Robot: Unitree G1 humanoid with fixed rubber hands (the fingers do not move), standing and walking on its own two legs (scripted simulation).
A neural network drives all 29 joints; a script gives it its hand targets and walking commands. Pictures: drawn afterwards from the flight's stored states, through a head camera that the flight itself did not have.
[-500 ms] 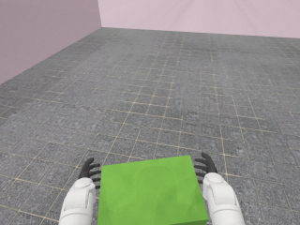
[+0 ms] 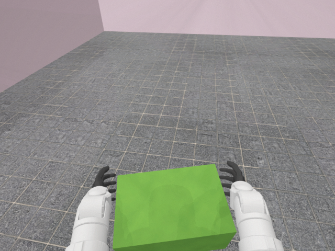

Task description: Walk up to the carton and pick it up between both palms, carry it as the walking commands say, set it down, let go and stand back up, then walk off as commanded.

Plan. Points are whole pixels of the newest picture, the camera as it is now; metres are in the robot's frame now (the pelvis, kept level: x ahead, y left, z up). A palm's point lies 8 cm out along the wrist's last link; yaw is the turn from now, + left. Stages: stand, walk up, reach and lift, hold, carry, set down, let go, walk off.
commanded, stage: reach and lift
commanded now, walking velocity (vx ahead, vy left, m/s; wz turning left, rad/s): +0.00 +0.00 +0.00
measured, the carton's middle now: (171, 211) +0.28 -0.01 -0.06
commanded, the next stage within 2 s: hold in 0.40 s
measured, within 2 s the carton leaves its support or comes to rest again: neither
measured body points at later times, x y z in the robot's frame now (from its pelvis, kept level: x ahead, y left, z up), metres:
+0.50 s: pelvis +0.00 +0.00 +0.00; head -0.07 +0.00 +0.44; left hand +0.29 +0.19 +0.03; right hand +0.30 -0.17 +0.04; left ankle +0.02 +0.13 -0.75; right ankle +0.02 -0.12 -0.75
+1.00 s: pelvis +0.01 +0.01 +0.00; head -0.06 +0.00 +0.45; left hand +0.29 +0.19 +0.02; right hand +0.30 -0.17 +0.03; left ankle +0.02 +0.13 -0.75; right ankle +0.02 -0.12 -0.75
